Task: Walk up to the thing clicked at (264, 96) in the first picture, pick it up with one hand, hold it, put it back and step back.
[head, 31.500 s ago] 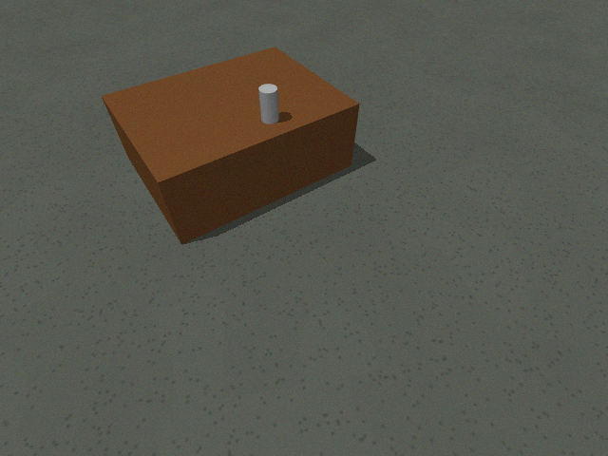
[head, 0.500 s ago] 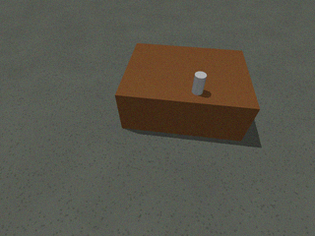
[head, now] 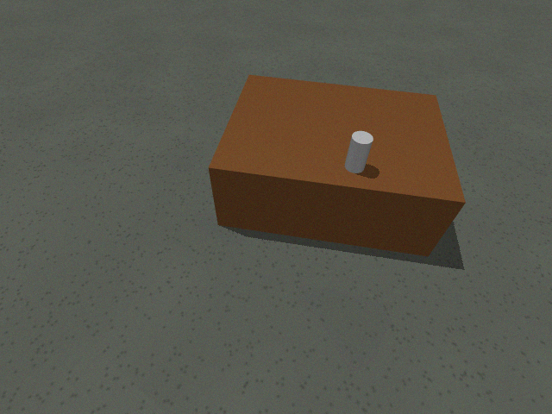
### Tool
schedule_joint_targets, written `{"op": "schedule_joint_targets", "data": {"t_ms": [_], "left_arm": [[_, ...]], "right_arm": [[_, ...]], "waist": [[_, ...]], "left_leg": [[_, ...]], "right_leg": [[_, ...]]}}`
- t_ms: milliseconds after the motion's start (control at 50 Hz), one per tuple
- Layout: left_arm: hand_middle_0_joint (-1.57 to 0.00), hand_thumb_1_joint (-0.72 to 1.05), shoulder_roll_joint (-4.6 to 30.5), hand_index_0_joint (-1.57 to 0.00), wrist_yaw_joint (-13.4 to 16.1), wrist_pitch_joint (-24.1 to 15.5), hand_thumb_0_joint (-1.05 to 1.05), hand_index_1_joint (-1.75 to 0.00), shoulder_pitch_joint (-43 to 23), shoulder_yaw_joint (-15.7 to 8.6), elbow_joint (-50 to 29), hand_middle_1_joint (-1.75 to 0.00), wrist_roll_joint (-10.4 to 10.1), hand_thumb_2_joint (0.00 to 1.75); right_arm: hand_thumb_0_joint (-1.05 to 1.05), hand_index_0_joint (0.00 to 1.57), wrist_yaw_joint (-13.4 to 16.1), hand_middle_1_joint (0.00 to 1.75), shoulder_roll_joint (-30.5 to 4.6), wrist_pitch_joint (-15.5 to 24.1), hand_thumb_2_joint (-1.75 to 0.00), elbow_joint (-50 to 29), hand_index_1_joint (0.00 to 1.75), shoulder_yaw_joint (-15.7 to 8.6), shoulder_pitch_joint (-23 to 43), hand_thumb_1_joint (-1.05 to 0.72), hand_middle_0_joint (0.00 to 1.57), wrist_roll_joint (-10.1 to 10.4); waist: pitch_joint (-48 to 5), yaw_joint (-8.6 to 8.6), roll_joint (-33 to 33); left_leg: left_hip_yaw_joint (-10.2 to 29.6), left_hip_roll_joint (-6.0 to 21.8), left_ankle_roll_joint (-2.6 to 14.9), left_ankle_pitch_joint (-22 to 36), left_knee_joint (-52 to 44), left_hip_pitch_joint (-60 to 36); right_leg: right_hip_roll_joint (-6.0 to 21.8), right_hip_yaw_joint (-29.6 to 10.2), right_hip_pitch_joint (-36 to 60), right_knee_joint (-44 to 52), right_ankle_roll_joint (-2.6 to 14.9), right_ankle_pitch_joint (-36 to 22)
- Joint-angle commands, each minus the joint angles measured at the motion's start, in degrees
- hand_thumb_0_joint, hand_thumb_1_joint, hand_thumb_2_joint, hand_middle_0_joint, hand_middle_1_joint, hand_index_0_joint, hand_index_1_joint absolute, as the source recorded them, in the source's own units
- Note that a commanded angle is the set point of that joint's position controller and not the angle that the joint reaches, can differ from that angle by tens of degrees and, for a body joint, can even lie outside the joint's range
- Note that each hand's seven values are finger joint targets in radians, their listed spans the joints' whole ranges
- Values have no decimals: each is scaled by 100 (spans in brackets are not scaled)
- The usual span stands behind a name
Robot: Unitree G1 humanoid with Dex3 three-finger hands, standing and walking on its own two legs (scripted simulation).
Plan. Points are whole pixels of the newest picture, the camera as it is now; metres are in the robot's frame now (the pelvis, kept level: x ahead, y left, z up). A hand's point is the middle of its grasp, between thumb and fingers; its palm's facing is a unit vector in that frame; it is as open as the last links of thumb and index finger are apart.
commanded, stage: step back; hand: right
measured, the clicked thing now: (358, 152) +1.06 -0.25 -0.34
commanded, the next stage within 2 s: stand in 0.26 s
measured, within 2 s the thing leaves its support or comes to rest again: neither
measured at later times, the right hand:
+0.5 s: hand out of the picture +0.12 -0.25 -0.13, palm faces +0.00 +0.94 -0.33, open 7.4 cm
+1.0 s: hand out of the picture +0.04 -0.26 -0.15, palm faces -0.02 +0.95 -0.32, open 7.4 cm
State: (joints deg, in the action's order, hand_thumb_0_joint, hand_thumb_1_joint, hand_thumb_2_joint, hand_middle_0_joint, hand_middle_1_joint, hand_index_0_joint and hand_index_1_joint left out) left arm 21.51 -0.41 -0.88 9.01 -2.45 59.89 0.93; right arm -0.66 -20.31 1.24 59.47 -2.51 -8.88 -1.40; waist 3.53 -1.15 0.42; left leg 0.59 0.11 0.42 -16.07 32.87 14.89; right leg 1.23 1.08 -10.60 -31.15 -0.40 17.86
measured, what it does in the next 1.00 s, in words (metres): stands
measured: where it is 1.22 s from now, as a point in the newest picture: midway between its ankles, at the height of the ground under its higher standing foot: outside the picture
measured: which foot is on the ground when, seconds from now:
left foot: down 0.00-1.00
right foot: down 0.00-1.00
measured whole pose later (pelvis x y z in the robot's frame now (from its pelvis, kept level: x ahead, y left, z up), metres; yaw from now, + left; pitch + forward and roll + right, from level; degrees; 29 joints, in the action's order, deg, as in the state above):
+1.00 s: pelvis -0.02 +0.00 +0.02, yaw +0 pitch -3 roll +0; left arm 20.3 -0.9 -0.8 8.0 -0.3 66.0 1.0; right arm -1.0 -20.2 0.6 65.9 -0.5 -7.3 -0.6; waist 3.1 0.0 -0.8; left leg 0.5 0.4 -0.3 -6.9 19.3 9.9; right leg 0.9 1.1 -6.4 -19.2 -0.8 10.2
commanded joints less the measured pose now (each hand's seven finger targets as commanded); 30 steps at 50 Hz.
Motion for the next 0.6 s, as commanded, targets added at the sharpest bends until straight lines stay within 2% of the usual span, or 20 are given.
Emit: {"op": "schedule_joint_targets", "data": {"t_ms": [0, 20, 80, 120, 220, 240, 280, 320, 360, 400, 460, 480, 500, 540, 580], "left_arm": [[-20, 90, 1352, -20, 107, -215, 0, -30, -162, -282, -316, -30, -8, 90], [-20, 90, 1322, -20, 116, -207, 0, -30, -261, -269, -332, -30, -28, 90], [-20, 90, 1176, -20, 143, -168, 0, -30, -402, -217, -331, -30, -40, 90], [-20, 90, 1128, -20, 146, -145, 0, -30, -397, -186, -268, -30, -40, 90], [-20, 90, 1239, -20, 156, -145, 0, -30, -476, -199, -205, -30, -17, 90], [-20, 90, 1008, -20, 137, -134, 0, -30, -610, -95, -143, -30, -78, 90], [-20, 90, 982, -20, 144, -112, 0, -30, -620, -68, -117, -30, -108, 90], [-20, 90, 1029, -20, 145, -104, 0, -30, -632, -59, -57, -30, -89, 90], [-20, 90, 1038, -20, 127, -107, 0, -30, -739, -62, -39, -30, -69, 90], [-20, 90, 1017, -20, 108, -99, 0, -30, -706, -42, 24, -30, -61, 90], [-20, 90, 1055, -20, 103, -107, 0, -30, -774, -46, 75, -30, -48, 90], [-20, 90, 1067, -20, 97, -112, 0, -30, -784, -40, 102, -30, -51, 90], [-20, 90, 1060, -20, 90, -123, 0, -30, -767, -39, 109, -30, -40, 90], [-20, 90, 1042, -20, 77, -120, 0, -30, -729, -26, 153, -30, -43, 90], [-20, 90, 1054, -20, 70, -126, 0, -30, -747, -26, 165, -30, -38, 90]], "right_arm": [[0, 20, 121, 30, -1151, 112, -90, -362, 30, -215, 410, -90, 20, 67], [0, 20, 132, 30, -1162, 109, -90, -294, 30, -218, 360, -90, 20, 48], [0, 20, 137, 30, -1193, 119, -90, -212, 30, -225, 435, -90, 20, 49], [0, 20, 136, 30, -1179, 110, -90, -217, 30, -217, 562, -90, 20, 70], [0, 20, 130, 30, -1104, 52, -90, -188, 30, -188, 796, -90, 20, 63], [0, 20, 132, 30, -1130, 71, -90, -138, 30, -112, 708, -90, 20, 87], [0, 20, 124, 30, -1236, 97, -90, -76, 30, -119, 753, -90, 20, 86], [0, 20, 123, 30, -1149, 92, -90, -50, 30, -97, 854, -90, 20, 106], [0, 20, 120, 30, -1127, 102, -90, -24, 30, -61, 842, -90, 20, 104], [0, 20, 111, 30, -1127, 102, -90, -3, 30, -47, 921, -90, 20, 107], [0, 20, 104, 30, -1110, 92, -90, 30, 30, -55, 1001, -90, 20, 111], [0, 20, 97, 30, -1107, 88, -90, 69, 30, -42, 943, -90, 20, 114], [0, 20, 92, 30, -1137, 96, -90, 74, 30, -48, 957, -90, 20, 109], [0, 20, 81, 30, -1139, 101, -90, 115, 30, -31, 960, -90, 20, 116], [0, 20, 71, 30, -1099, 111, -90, 119, 30, -22, 948, -90, 20, 100]], "waist": [[-747, 39, -184], [-779, 81, -149], [-848, 78, -172], [-841, 31, -137], [-731, 34, 30], [-642, 104, 19], [-667, 68, -98], [-743, 73, -94], [-713, 89, -96], [-641, 70, -153], [-682, 64, -87], [-581, 100, -79], [-636, 83, -70], [-500, 79, -113], [-571, 75, -59]], "left_leg": [[355, 519, 148, 1652, -400, -120], [338, 523, 149, 1893, -378, -214], [424, 682, 299, 2660, -454, -576], [509, 768, 372, 2599, -529, -702], [281, 587, 248, 1883, -507, -393], [556, 711, 228, 2570, -872, -634], [585, 787, 198, 2976, -951, -886], [547, 776, 165, 2863, -1006, -1175], [535, 774, 127, 2756, -1205, -1025], [518, 745, 93, 2321, -1384, -1002], [473, 726, 67, 2068, -1481, -1081], [490, 716, 58, 1738, -1574, -968], [487, 731, 74, 1754, -1574, -978], [519, 719, 51, 1386, -1709, -925], [500, 720, 46, 1468, -1712, -1005]], "right_leg": [[700, -695, 653, 588, 438, -1745], [711, -653, 640, 510, 435, -1973], [529, -326, 438, 317, 338, -2208], [469, -289, 365, 329, 280, -2027], [618, -509, 586, 564, 314, -2097], [601, -520, 489, 674, 199, -2463], [534, -438, 565, 802, 112, -2336], [562, -448, 531, 1007, 114, -2259], [545, -438, 730, 1071, 91, -2147], [551, -446, 709, 1254, 63, -1842], [606, -462, 726, 1388, 95, -1749], [603, -492, 694, 1484, 83, -1465], [616, -481, 792, 1491, 86, -1551], [603, -488, 657, 1576, 79, -1217], [634, -511, 627, 1577, 99, -1234]]}}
